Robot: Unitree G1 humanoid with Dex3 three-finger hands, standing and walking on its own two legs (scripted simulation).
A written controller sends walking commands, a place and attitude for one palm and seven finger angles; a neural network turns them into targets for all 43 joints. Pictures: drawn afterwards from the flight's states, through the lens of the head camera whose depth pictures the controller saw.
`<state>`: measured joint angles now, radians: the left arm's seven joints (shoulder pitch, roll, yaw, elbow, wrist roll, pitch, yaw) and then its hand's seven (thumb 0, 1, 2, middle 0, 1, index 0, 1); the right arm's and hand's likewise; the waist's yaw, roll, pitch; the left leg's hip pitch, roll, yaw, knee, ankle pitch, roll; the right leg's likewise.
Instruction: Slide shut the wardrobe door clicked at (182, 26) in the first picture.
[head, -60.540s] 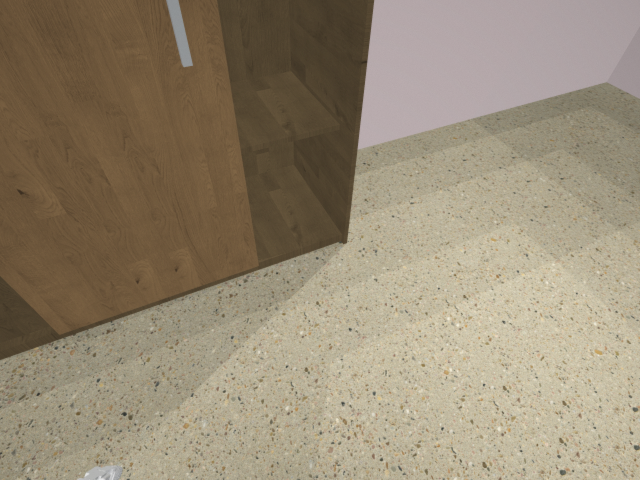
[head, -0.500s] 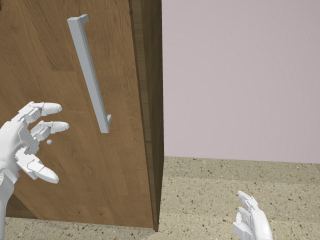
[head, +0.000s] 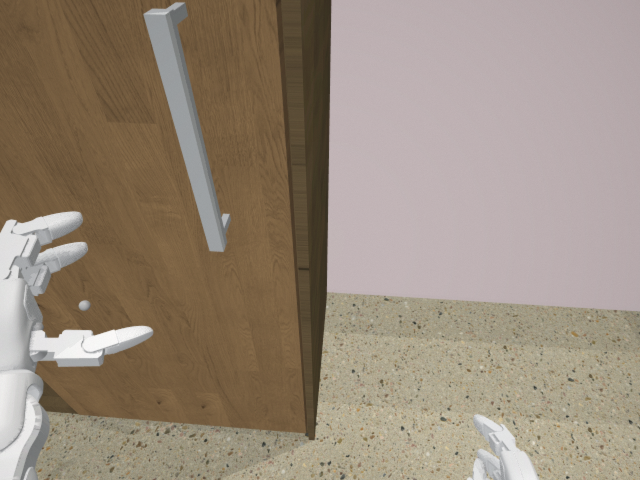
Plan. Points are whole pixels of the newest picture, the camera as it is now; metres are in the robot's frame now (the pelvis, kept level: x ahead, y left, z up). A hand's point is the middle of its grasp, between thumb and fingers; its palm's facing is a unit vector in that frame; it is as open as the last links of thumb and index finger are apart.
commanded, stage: draw the hand back to the body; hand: left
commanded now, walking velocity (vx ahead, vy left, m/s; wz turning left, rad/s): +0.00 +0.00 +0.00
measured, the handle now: (200, 146) +0.40 +0.21 +0.24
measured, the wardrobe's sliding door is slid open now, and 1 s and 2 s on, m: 0.00 0.00 0.00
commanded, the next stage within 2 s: step back with the hand held close in 0.80 s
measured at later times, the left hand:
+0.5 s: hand (85, 315) +0.21 +0.27 +0.16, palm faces +0.43 -0.82 -0.37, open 8.1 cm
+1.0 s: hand (88, 308) +0.21 +0.27 +0.17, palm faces +0.45 -0.81 -0.38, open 7.4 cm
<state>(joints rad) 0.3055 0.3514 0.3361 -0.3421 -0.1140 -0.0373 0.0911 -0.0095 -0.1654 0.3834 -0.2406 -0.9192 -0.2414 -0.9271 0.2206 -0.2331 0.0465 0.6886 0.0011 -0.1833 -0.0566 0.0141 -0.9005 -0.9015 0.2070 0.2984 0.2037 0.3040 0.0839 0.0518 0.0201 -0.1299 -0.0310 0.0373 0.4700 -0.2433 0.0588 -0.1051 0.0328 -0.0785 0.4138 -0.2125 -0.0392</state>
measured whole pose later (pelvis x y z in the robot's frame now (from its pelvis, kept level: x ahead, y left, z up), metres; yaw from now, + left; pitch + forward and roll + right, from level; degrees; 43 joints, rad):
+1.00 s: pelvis +0.01 +0.00 +0.00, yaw -1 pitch -5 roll -1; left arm 0.41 0.37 0.35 -0.36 -0.07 -0.09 0.09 0.02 0.89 0.90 -0.21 -0.30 -0.21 -0.31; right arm 0.20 -0.24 0.03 0.64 0.00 -0.09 -0.06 0.01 -0.90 -0.90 0.21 0.30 0.20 0.30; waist 0.07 0.06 0.02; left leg -0.10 -0.02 0.05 0.42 -0.23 0.06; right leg -0.07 0.04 -0.07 0.33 -0.18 -0.04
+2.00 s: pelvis -0.08 +0.04 +0.01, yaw -3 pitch +5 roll -4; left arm 0.51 0.41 0.40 -0.53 -0.04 -0.20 0.15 0.01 0.89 0.90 -0.21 -0.30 -0.21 -0.30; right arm 0.19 -0.16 0.02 0.63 -0.04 -0.11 -0.05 0.01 -0.90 -0.90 0.21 0.30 0.21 0.30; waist 0.04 -0.01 -0.05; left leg -0.38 -0.02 0.07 0.30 -0.01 0.10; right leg -0.16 0.05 -0.01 0.54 -0.42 -0.03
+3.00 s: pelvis -0.26 +0.05 -0.01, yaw +0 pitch -2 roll -1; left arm 0.50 0.38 0.38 -0.48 -0.02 -0.16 0.16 0.01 0.89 0.90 -0.21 -0.30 -0.21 -0.31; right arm 0.27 -0.21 0.01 0.65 -0.01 -0.08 -0.07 0.01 -0.90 -0.90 0.21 0.30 0.21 0.30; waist 0.02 -0.02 -0.07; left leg -0.33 0.02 0.02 0.65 -0.36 0.02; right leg -0.24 0.00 -0.05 0.57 -0.30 -0.02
